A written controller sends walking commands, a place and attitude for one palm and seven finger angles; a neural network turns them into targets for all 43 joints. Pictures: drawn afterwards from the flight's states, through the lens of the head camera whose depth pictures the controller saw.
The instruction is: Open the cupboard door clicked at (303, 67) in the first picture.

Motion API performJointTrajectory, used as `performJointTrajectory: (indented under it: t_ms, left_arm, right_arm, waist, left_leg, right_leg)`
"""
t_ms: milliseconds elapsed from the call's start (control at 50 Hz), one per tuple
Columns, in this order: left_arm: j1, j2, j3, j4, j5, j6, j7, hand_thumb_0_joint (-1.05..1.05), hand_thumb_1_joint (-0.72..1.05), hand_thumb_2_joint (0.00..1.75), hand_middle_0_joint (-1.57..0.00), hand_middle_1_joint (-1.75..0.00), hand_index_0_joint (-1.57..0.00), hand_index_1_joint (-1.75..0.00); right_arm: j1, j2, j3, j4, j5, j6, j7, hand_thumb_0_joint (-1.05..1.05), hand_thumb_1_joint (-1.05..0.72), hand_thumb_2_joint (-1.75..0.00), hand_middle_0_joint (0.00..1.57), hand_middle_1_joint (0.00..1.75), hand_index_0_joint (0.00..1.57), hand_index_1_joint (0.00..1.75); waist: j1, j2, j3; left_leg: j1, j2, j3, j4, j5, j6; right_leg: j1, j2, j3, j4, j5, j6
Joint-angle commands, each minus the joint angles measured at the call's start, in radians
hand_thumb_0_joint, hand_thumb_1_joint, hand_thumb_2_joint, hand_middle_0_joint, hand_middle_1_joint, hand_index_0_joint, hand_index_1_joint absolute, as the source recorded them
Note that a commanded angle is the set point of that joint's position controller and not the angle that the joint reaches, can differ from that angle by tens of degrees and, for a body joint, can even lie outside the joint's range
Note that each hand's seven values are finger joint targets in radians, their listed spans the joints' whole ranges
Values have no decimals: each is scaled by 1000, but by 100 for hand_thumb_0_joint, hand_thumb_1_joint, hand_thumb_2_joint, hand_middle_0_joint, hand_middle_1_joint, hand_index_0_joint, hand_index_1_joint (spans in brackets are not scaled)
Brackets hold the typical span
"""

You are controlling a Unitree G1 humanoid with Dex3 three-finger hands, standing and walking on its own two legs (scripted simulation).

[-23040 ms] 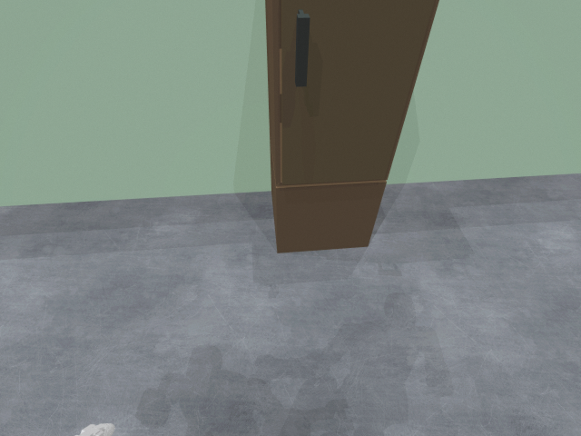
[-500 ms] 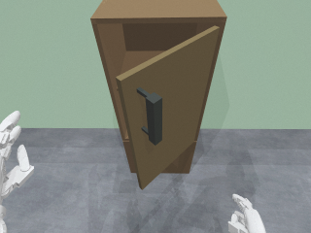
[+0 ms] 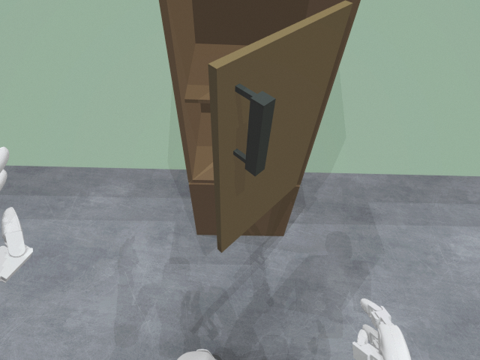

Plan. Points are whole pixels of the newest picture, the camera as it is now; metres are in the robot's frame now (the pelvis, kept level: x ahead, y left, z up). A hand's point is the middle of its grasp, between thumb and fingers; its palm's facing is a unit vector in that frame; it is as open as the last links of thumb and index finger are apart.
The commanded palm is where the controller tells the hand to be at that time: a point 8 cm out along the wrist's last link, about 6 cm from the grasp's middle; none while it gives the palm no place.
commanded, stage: step back with the hand held close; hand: left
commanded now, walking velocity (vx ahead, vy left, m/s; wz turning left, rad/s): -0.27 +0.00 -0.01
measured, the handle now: (248, 131) +0.46 +0.02 +0.13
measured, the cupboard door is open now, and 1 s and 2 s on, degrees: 45 45 45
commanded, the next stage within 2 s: stop stepping back and stand still in 0.50 s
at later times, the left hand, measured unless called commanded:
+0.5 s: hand out of the picture +0.12 +0.27 +0.19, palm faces +0.40 -0.83 -0.39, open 7.4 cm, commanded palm +0.06 +0.31 +0.19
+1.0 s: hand out of the picture +0.03 +0.24 +0.17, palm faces +0.34 -0.83 -0.44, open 7.4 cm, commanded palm -0.03 +0.29 +0.19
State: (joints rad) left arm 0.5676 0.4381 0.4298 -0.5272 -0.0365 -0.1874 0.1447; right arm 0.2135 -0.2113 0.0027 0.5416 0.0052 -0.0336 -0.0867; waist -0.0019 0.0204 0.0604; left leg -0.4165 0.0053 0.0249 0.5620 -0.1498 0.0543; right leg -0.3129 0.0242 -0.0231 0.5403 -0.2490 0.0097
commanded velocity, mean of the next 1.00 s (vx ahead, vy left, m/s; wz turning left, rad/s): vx -0.15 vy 0.02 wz -0.03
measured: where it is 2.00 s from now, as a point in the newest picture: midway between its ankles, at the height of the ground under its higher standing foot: outside the picture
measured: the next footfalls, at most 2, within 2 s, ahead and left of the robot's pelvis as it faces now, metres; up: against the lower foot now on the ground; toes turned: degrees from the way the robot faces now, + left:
right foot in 0.60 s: -0.21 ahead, -0.10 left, +0.00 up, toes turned -2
left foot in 0.76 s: -0.04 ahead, +0.08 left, +0.00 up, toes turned -6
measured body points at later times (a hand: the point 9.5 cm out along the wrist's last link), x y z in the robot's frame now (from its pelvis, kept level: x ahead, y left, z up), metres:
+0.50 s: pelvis -0.09 +0.01 +0.01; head -0.05 +0.05 +0.46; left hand +0.10 +0.31 +0.21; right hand +0.09 -0.20 -0.06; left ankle +0.04 +0.09 -0.73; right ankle -0.20 -0.12 -0.68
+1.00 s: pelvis -0.18 +0.00 +0.01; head -0.19 +0.01 +0.46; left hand +0.01 +0.29 +0.19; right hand -0.07 -0.26 -0.07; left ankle -0.06 +0.09 -0.73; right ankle -0.26 -0.11 -0.73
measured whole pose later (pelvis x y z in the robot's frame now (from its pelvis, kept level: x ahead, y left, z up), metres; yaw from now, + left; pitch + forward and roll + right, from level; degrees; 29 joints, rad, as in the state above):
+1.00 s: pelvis -0.18 +0.00 +0.01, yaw -3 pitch +0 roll -1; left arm 0.56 0.43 0.41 -0.48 -0.05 -0.19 0.14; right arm 0.28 -0.21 0.00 0.64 -0.01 -0.12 -0.08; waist -0.05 -0.01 -0.04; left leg -0.40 -0.02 -0.03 0.45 -0.10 0.02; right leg -0.11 0.04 -0.02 0.45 -0.36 -0.03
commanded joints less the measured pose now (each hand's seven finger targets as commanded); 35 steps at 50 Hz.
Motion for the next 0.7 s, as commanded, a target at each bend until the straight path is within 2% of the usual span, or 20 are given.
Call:
performJointTrajectory:
  t_ms: [0,60,100,120,140,180,200,220,240,260,280,320,360,460,540,580,600,620,640,680]
  left_arm:
    - [-17,149,147,-210,5,-78,30,0,90,90,-20,-30,-20,-30]
    - [-41,142,121,-226,5,-82,30,0,90,90,-20,-30,-20,-30]
    - [-67,146,106,-189,9,-79,44,0,90,90,-20,-30,-20,-30]
    - [-104,131,81,-192,10,-79,48,0,90,90,-20,-30,-20,-30]
    - [-149,150,91,-206,16,-81,53,0,90,90,-20,-30,-20,-30]
    - [-177,160,96,-196,12,-73,52,0,90,90,-20,-30,-20,-30]
    - [-179,163,103,-207,9,-75,49,0,90,90,-20,-30,-20,-30]
    - [-182,163,117,-237,12,-89,48,0,90,90,-20,-30,-20,-30]
    - [-158,192,156,-220,19,-104,48,0,90,90,-20,-30,-20,-30]
    - [-129,171,157,-210,16,-111,40,0,90,90,-20,-30,-20,-30]
    - [-147,174,160,-242,12,-112,37,0,90,90,-20,-30,-20,-30]
    - [-104,145,135,-284,-4,-108,39,0,90,90,-20,-30,-20,-30]
    - [-55,112,92,-308,-16,-101,38,0,90,90,-20,-30,-20,-30]
    - [-42,132,84,-257,-42,-79,30,0,90,90,-20,-30,-20,-30]
    - [-14,212,147,-234,-61,-105,1,0,90,90,-20,-30,-20,-30]
    - [-50,249,173,-236,-69,-123,5,0,90,90,-20,-30,-20,-30]
    - [-25,253,182,-191,-63,-120,12,0,90,90,-20,-30,-20,-30]
    - [-15,202,129,-178,-60,-105,7,0,90,90,-20,-30,-20,-30]
    - [23,251,184,-170,-57,-86,13,0,90,90,-20,-30,-20,-30]
    - [60,209,155,-151,-45,-47,10,0,90,90,-20,-30,-20,-30]
  right_arm:
    - [-89,-143,-57,-146,-2,-88,-5,0,-90,-90,20,30,20,30]
    - [-79,-131,-59,-128,-4,-100,-1,0,-90,-90,20,30,20,30]
    - [-53,-125,-64,-82,-12,-93,-1,0,-90,-90,20,30,20,30]
    - [-44,-118,-63,-62,-12,-91,4,0,-90,-90,20,30,20,30]
    - [-52,-119,-63,-51,-16,-91,3,0,-90,-90,20,30,20,30]
    - [-75,-108,-45,-52,-14,-91,-6,0,-90,-90,20,30,20,30]
    - [-98,-133,-45,-67,-11,-93,-13,0,-90,-90,20,30,20,30]
    - [-113,-157,-48,-83,-12,-102,-20,0,-90,-90,20,30,20,30]
    - [-127,-150,-63,-79,-15,-114,-23,0,-90,-90,20,30,20,30]
    - [-105,-128,-65,-78,-22,-128,-15,0,-90,-90,20,30,20,30]
    - [-95,-127,-74,-74,-29,-134,-5,0,-90,-90,20,30,20,30]
    - [-102,-117,-78,-53,-30,-152,18,0,-90,-90,20,30,20,30]
    - [-104,-111,-69,-47,-27,-161,30,0,-90,-90,20,30,20,30]
    - [-85,-113,-55,-30,-35,-157,35,0,-90,-90,20,30,20,30]
    - [-99,-113,-55,-41,-35,-114,38,0,-90,-90,20,30,20,30]
    - [-132,-105,-42,-51,-22,-93,36,0,-90,-90,20,30,20,30]
    - [-124,-98,-37,-51,-23,-95,32,0,-90,-90,20,30,20,30]
    - [-113,-101,-49,-53,1,-96,25,0,-90,-90,20,30,20,30]
    - [-139,-111,-48,-73,6,-100,21,0,-90,-90,20,30,20,30]
    - [-126,-83,-18,-77,2,-84,10,0,-90,-90,20,30,20,30]
  waist:
    - [15,140,-137]
    - [1,9,-108]
    - [-8,-145,-90]
    - [-17,-191,-101]
    - [-22,-186,-108]
    - [-25,-141,-68]
    - [-17,9,-36]
    - [1,190,-50]
    - [6,301,-108]
    - [-1,287,-157]
    - [-5,227,-142]
    - [8,116,-190]
    - [9,184,-239]
    - [5,236,-259]
    - [14,169,-306]
    - [7,-6,-278]
    - [5,-48,-259]
    - [4,-182,-244]
    - [17,-227,-245]
    - [-6,-124,-201]
  left_leg:
    - [-248,170,-205,-311,-484,31]
    - [-80,69,-109,-108,-439,-22]
    - [145,-10,-47,233,-285,-68]
    - [200,-19,-38,348,-245,-69]
    - [225,-17,-41,369,-234,-65]
    - [186,18,-71,83,-232,-54]
    - [91,69,-148,-114,-238,-25]
    - [-69,192,-283,-254,-218,22]
    - [-232,318,-423,-398,-434,76]
    - [-284,357,-465,-487,-576,106]
    - [-241,352,-465,-454,-493,118]
    - [17,302,-345,-340,-220,105]
    - [149,272,-279,-327,-74,81]
    - [249,226,-202,-396,-17,17]
    - [339,175,-97,-245,242,-58]
    - [353,90,-15,-45,35,-86]
    - [338,48,20,44,-59,-94]
    - [261,-15,5,171,-112,-84]
    - [187,-24,-21,260,-142,-76]
    - [69,3,-42,185,-89,-56]
  right_leg:
    - [290,9,34,86,-64,-20]
    - [27,-75,164,-133,-275,-63]
    - [-293,-236,335,-319,-410,-137]
    - [-341,-295,341,-328,-338,-154]
    - [-354,-296,314,-311,-230,-152]
    - [-265,-208,185,-186,-116,-83]
    - [-212,-107,135,-78,-127,-37]
    - [-56,-10,54,92,-84,7]
    - [124,43,37,329,-159,17]
    - [181,77,66,556,-221,13]
    - [100,75,93,642,-238,8]
    - [-51,43,96,579,-245,5]
    - [-57,40,55,456,-270,7]
    - [60,79,-19,87,-305,-14]
    - [129,18,17,-282,-31,-46]
    - [-28,-153,151,-307,116,-88]
    - [-79,-214,151,-325,145,-91]
    - [-47,-221,133,-283,271,-80]
    - [-35,-241,158,-236,383,-88]
    - [95,-221,115,-146,521,-93]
